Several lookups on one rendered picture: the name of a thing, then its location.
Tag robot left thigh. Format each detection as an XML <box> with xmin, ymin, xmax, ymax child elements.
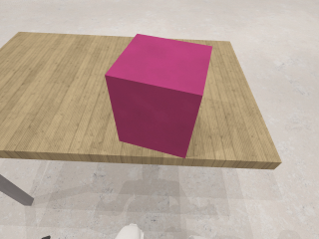
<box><xmin>115</xmin><ymin>225</ymin><xmax>145</xmax><ymax>239</ymax></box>

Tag carton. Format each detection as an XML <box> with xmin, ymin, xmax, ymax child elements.
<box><xmin>105</xmin><ymin>34</ymin><xmax>212</xmax><ymax>158</ymax></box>

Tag table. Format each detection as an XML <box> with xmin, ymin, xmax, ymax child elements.
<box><xmin>0</xmin><ymin>32</ymin><xmax>282</xmax><ymax>206</ymax></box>

